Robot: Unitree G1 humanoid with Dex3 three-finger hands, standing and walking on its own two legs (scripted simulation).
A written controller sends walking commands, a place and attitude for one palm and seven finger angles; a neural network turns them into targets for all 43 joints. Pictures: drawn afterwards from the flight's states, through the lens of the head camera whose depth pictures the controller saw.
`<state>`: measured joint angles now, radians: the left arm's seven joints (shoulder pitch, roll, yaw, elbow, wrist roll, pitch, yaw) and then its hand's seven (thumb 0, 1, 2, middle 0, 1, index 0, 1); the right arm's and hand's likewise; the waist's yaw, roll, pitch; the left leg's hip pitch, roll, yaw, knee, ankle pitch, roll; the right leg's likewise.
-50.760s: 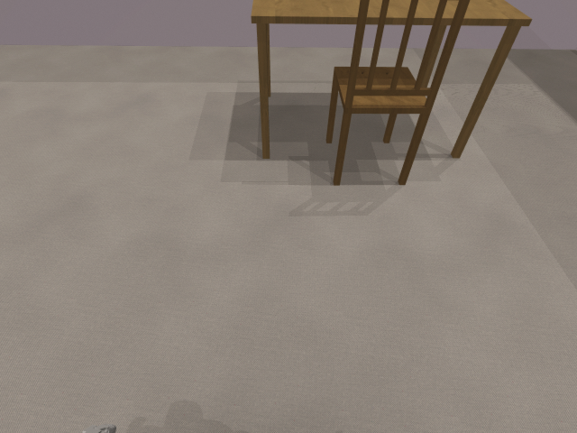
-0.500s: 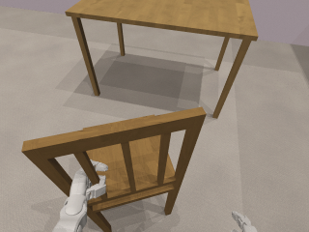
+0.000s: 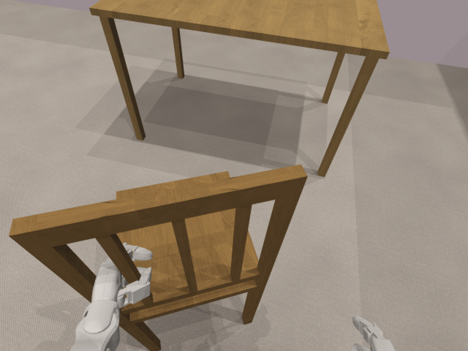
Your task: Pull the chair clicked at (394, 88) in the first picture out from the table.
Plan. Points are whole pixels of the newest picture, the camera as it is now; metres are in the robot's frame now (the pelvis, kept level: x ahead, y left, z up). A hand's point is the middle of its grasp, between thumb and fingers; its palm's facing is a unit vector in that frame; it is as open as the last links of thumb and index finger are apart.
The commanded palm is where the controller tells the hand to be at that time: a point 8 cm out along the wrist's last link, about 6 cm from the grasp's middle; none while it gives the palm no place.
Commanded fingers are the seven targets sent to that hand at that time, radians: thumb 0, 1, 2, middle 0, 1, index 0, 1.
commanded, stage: open the thumb and straighten the fingers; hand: left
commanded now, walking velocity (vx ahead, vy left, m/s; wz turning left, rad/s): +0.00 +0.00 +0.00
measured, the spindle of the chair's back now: (186, 259) +0.29 +0.10 -0.06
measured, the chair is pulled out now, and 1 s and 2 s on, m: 0.73 0.75 0.79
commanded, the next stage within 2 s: draw the fingers out of the gap in 0.62 s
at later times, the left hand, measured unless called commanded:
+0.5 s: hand (143, 281) +0.25 +0.18 -0.07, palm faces +0.13 -0.98 -0.17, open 16.0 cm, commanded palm +0.22 +0.23 -0.05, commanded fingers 0.00 -0.55 0.20 0.00 0.00 0.00 0.00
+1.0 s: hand (144, 296) +0.23 +0.17 -0.06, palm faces +0.12 -0.98 -0.16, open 17.5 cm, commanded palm +0.17 +0.23 -0.05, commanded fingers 0.00 -0.55 0.20 0.00 0.00 0.00 0.00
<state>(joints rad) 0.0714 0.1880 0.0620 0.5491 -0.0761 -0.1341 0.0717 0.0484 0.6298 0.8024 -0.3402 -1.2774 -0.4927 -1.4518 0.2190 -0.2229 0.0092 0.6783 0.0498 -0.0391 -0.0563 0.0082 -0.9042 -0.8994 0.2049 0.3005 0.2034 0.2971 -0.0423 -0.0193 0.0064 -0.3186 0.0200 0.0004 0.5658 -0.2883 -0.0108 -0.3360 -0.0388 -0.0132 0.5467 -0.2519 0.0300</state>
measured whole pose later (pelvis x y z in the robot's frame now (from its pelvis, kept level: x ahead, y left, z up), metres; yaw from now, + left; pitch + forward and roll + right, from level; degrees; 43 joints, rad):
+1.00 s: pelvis +0.03 -0.01 -0.04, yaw +1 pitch +11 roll -1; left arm 0.45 0.18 0.06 -0.03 -0.11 0.11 0.04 -0.01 -0.54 0.20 0.00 -0.01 0.00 -0.01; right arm 0.26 -0.22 -0.02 0.52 0.04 -0.07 -0.08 0.01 -0.90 -0.90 0.20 0.30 0.20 0.30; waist -0.06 0.04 -0.14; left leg -0.61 0.04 -0.03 0.90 -0.48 -0.03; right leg -0.62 -0.03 -0.03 0.87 -0.45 0.02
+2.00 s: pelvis -0.01 -0.01 -0.07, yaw +2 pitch +10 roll -2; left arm 0.72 0.28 0.17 -0.30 -0.32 -0.29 -0.27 -0.01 -0.55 0.20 -0.01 -0.01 0.00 0.00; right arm 0.20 -0.18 -0.03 0.55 0.09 -0.17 -0.09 0.01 -0.90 -0.90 0.20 0.30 0.20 0.30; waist -0.01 0.06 -0.14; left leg -0.76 0.04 -0.08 1.11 -0.53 -0.03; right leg -0.73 -0.03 -0.07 1.05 -0.49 0.01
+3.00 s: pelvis +0.04 -0.01 +0.00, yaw +3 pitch -4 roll -1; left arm 0.60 0.40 0.14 -0.37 -0.11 0.23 0.16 0.02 0.67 0.76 -0.23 -0.29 -0.20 -0.29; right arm 0.17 -0.21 0.06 0.66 0.03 -0.23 -0.09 0.01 -0.90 -0.90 0.20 0.30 0.20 0.30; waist 0.08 0.05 0.04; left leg -0.12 0.03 -0.06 0.54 -0.35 -0.03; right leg -0.11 -0.04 -0.07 0.52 -0.33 0.01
